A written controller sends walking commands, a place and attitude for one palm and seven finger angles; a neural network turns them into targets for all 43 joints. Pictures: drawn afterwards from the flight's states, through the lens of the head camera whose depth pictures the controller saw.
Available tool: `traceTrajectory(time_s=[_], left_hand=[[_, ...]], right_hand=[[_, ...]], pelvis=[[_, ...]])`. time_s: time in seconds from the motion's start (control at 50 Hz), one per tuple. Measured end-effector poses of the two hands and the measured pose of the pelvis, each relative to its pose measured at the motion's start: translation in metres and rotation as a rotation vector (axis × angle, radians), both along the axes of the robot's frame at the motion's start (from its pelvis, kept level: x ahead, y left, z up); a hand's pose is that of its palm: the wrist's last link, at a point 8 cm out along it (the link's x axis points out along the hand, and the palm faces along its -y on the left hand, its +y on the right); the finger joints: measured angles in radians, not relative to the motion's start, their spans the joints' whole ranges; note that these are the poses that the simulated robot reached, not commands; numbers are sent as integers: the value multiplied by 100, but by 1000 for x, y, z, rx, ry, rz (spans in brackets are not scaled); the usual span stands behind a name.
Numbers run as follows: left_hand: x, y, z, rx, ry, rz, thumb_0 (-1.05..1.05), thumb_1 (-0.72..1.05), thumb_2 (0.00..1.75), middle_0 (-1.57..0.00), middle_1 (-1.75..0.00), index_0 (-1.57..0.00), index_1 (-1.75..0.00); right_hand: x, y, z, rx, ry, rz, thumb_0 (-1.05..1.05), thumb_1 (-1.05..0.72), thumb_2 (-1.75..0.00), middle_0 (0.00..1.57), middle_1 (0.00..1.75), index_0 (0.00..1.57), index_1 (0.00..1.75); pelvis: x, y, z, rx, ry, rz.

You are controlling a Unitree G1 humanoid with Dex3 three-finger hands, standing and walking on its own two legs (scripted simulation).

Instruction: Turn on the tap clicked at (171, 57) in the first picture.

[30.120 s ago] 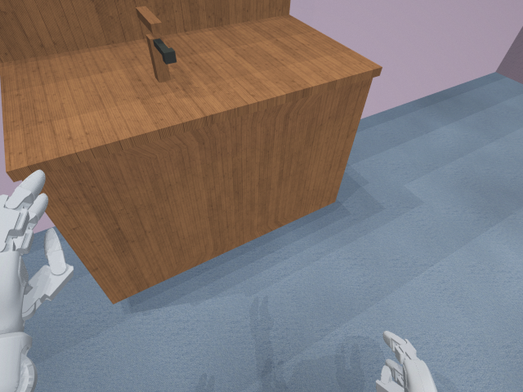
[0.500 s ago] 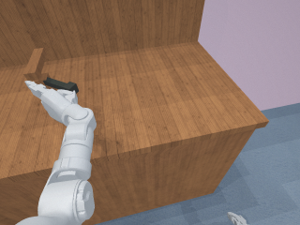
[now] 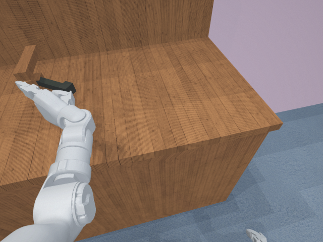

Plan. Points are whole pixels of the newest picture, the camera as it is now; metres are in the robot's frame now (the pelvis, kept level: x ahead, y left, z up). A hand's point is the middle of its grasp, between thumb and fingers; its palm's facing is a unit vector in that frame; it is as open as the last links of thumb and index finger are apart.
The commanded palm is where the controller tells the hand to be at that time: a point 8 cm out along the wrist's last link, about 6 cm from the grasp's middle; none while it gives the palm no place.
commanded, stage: push the lever round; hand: left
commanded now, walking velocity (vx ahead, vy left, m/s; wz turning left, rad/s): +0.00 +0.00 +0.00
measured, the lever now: (67, 89) +0.46 +0.26 +0.15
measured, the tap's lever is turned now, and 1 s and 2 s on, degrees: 54 54 55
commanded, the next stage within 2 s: none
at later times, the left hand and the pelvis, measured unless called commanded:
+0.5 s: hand (70, 95) +0.44 +0.25 +0.15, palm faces +0.85 -0.52 -0.07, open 8.6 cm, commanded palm +0.43 +0.26 +0.14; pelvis -0.01 -0.01 -0.01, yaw +0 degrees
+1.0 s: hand (70, 95) +0.44 +0.25 +0.15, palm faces +0.85 -0.52 -0.07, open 8.6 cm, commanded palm +0.43 +0.25 +0.14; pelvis -0.02 -0.02 -0.01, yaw +0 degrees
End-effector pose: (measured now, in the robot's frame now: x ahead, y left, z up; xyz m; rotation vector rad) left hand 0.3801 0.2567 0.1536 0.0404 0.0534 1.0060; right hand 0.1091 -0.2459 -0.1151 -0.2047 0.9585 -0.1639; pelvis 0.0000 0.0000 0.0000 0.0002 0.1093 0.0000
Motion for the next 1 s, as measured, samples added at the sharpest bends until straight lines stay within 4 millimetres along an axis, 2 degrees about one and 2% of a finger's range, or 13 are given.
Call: traceTrajectory(time_s=[0.64, 1.0], left_hand=[[1, 0, -1, 20, 19, 14, 1, 90, 90, -16, -15, 0, 0], [1, 0, -1, 11, 10, 13, 2, 90, 90, -16, -15, 0, 0]], right_hand=[[-32, -21, -12, -11, 39, -24, 1, -91, -89, 20, 30, 20, 30], [-47, -22, -17, -5, 50, -25, 1, -91, -89, 20, 30, 20, 30]], pelvis=[[-17, -14, -9, 1, 29, -1], [-23, -16, -12, 1, 39, -6]])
